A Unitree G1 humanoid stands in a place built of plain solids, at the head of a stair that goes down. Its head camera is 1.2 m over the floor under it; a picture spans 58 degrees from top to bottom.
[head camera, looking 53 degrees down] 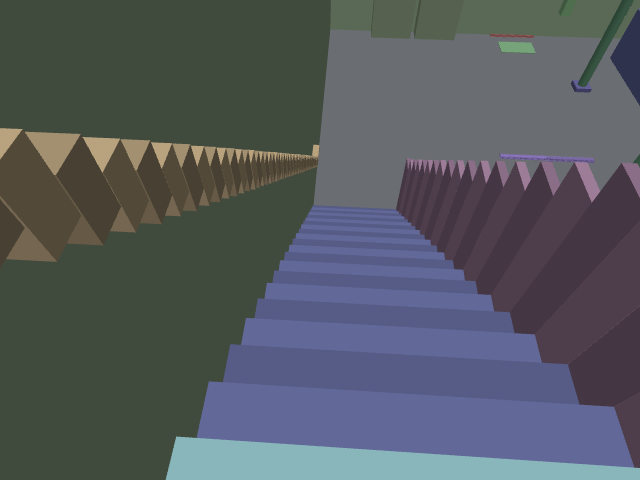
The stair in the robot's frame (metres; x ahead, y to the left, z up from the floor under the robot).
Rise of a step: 0.19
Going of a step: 0.21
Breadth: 1.28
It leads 4 degrees to the right of straight ahead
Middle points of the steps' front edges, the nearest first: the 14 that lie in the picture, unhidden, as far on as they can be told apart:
0.23 -0.27 0.00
0.44 -0.28 -0.19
0.65 -0.29 -0.38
0.85 -0.30 -0.56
1.06 -0.32 -0.75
1.27 -0.33 -0.94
1.48 -0.34 -1.13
1.68 -0.36 -1.32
1.89 -0.37 -1.51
2.10 -0.38 -1.70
2.31 -0.40 -1.89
2.51 -0.41 -2.08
2.72 -0.42 -2.27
2.93 -0.43 -2.45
